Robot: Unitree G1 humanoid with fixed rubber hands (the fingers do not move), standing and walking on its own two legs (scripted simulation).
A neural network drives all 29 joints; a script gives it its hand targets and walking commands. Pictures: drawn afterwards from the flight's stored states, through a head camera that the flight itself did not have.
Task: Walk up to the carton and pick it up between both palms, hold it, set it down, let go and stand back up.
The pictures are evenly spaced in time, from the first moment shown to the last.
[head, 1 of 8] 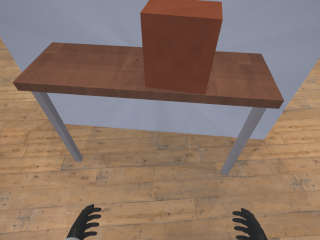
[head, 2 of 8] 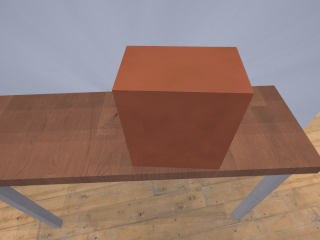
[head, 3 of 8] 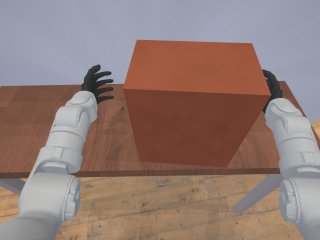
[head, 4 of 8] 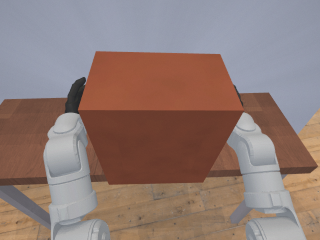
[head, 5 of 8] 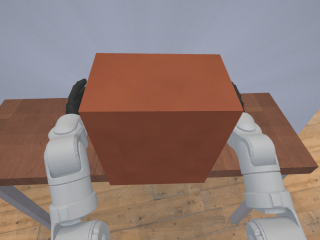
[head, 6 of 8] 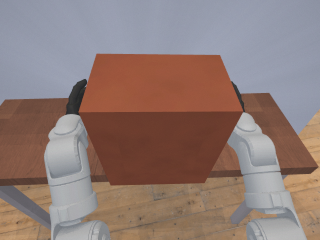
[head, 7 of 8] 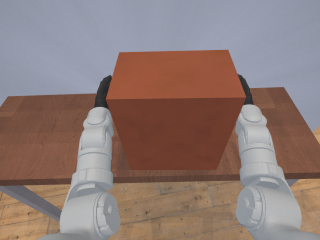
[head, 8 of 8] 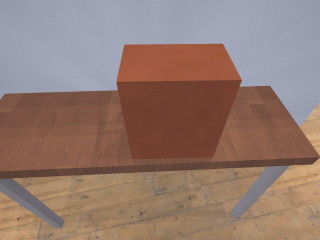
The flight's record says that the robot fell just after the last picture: no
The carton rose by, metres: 0.09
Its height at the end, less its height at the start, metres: +0.00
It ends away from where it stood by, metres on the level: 0.03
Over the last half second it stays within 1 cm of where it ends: yes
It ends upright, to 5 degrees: yes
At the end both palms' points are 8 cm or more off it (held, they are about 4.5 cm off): yes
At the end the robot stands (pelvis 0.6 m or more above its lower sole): yes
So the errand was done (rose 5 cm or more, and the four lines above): yes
